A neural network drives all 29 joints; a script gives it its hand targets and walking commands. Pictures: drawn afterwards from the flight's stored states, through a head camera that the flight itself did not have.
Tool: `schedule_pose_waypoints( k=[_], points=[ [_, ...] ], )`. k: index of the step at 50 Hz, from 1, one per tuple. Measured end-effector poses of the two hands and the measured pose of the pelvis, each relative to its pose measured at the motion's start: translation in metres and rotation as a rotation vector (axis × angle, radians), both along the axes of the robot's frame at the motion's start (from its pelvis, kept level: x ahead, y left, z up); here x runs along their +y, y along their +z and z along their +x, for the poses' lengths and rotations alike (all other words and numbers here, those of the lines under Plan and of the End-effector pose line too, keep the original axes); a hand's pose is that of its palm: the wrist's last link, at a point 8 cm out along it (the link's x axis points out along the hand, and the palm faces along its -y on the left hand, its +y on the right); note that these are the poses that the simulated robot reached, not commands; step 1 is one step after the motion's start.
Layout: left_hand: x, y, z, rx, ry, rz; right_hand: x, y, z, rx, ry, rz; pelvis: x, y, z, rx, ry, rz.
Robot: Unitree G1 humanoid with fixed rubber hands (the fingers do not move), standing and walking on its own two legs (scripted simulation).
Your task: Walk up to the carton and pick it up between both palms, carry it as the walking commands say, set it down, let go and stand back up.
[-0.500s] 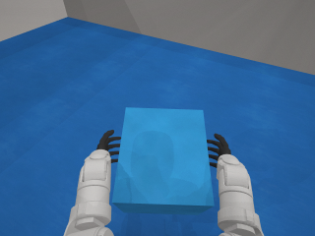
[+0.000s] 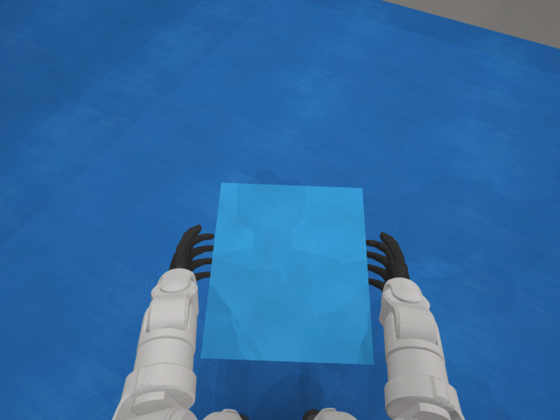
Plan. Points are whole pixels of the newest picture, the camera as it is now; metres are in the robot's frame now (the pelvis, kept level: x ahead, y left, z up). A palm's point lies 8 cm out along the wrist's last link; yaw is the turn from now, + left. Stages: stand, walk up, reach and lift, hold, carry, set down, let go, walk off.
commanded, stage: set down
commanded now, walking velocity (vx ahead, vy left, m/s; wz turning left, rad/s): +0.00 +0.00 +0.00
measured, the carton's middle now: (287, 278) +0.34 +0.00 -0.12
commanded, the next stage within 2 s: none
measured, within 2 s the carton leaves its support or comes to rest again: neither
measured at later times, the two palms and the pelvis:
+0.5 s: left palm (197, 275) +0.34 +0.16 -0.12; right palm (377, 285) +0.33 -0.17 -0.12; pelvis -0.04 +0.00 -0.07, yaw +0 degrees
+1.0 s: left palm (208, 277) +0.37 +0.15 -0.20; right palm (363, 287) +0.36 -0.16 -0.20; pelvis -0.04 +0.00 -0.14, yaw +0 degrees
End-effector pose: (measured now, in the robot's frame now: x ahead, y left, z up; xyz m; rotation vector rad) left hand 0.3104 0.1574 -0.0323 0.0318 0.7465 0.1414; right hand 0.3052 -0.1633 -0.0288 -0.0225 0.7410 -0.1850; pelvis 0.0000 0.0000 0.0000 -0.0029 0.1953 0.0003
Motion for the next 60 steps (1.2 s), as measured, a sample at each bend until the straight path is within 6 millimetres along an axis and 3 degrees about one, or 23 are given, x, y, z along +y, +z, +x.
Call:
schedule_pose_waypoints(
  k=[21,42,60],
  points=[
    [-0.001,-0.074,0.027,-0.015,-0.002,-0.019,-0.002,-0.076,0.023,-0.015,-0.016,0.015,0.004,-0.054,-0.04,0.254,-0.003,0.008],
    [-0.004,-0.148,0.052,-0.015,0.049,0.015,0.002,-0.147,0.047,-0.018,-0.06,0.008,-0.005,-0.114,-0.04,0.477,0.002,0.004],
    [0.0,-0.205,0.074,-0.028,-0.004,-0.01,0.001,-0.207,0.067,-0.032,-0.047,0.023,-0.002,-0.165,-0.052,0.553,0.009,-0.003]
  ],
)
